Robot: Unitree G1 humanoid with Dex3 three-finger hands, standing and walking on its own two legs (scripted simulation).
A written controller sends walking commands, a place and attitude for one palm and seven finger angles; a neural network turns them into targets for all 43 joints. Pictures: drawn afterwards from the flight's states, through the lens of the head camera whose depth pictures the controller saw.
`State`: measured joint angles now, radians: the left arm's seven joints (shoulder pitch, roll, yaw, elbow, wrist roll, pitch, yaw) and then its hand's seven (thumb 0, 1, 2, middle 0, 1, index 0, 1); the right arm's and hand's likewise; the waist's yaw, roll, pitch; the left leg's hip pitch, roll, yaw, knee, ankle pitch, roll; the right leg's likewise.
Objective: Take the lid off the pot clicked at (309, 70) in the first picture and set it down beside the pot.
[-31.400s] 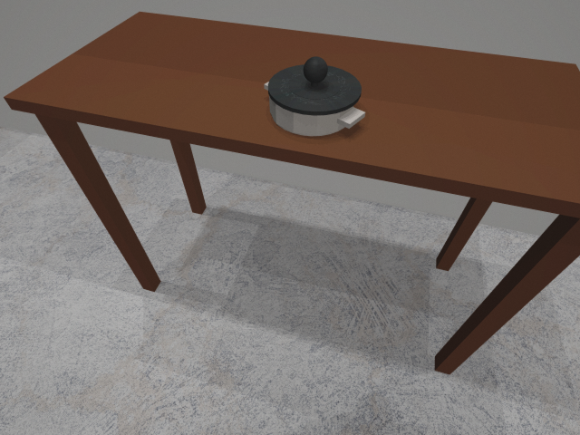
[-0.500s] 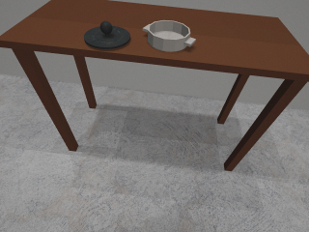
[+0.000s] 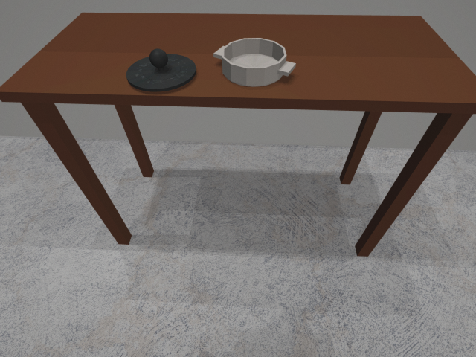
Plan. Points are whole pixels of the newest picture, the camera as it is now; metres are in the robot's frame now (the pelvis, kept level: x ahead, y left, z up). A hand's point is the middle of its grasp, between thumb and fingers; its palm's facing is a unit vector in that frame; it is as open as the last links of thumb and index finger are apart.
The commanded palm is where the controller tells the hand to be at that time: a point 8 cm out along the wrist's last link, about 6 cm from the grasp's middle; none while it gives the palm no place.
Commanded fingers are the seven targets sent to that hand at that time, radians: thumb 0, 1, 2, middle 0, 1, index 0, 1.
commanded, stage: let the arm hang, fingers relaxed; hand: left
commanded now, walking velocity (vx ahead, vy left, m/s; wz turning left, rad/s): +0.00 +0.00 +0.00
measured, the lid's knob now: (158, 58) +0.77 +0.22 +0.12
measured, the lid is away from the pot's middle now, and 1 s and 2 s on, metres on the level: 0.24 0.24 0.24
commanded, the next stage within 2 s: look to check the result in 0.32 s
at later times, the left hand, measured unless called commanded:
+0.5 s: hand out of the picture +0.00 +0.18 -0.17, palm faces +0.00 -0.98 -0.21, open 7.3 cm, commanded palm none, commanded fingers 0.00 0.90 0.90 -0.20 -0.30 -0.20 -0.30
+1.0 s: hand out of the picture -0.03 +0.16 -0.17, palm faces +0.01 -0.98 -0.19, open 7.3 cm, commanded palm none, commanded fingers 0.00 0.90 0.90 -0.20 -0.30 -0.20 -0.30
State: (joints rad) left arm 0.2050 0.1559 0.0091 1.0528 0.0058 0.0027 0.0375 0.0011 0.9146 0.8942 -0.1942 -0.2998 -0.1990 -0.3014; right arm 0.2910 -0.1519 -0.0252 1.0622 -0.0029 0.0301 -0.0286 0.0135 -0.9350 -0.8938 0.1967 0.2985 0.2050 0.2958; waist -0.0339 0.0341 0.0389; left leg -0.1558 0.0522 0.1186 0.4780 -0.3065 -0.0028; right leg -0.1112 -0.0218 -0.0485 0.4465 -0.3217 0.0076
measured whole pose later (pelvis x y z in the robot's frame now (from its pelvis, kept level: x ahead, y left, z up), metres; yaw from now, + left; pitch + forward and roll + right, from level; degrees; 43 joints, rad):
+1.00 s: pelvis -0.02 +0.00 +0.00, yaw -1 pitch -1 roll +0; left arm 0.29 0.11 0.01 1.16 0.01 -0.01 0.05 0.01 0.92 0.89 -0.20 -0.30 -0.20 -0.30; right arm 0.32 -0.11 -0.03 1.13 0.00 0.02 -0.03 0.00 -0.91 -0.89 0.19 0.30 0.20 0.30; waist -0.03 0.02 0.04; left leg -0.16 0.06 0.13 0.44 -0.25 -0.01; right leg -0.12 -0.01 -0.04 0.41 -0.27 0.00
